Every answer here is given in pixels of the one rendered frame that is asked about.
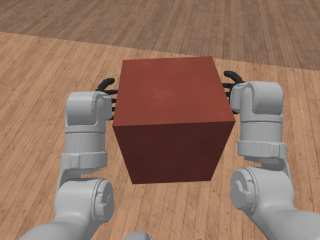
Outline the robot left hand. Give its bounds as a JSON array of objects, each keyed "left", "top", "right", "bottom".
[{"left": 95, "top": 78, "right": 118, "bottom": 121}]

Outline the robot left forearm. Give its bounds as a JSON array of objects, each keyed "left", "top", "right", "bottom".
[{"left": 54, "top": 91, "right": 113, "bottom": 217}]

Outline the robot right forearm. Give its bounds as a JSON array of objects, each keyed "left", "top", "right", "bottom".
[{"left": 230, "top": 81, "right": 295, "bottom": 202}]

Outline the robot right hand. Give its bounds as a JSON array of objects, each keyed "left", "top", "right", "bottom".
[{"left": 222, "top": 70, "right": 245, "bottom": 115}]

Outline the carton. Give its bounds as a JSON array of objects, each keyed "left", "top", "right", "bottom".
[{"left": 112, "top": 56, "right": 236, "bottom": 185}]

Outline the left robot upper arm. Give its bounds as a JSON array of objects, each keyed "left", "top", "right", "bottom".
[{"left": 18, "top": 177, "right": 115, "bottom": 240}]

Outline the right robot upper arm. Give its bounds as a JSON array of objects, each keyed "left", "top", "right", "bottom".
[{"left": 229, "top": 166, "right": 320, "bottom": 240}]

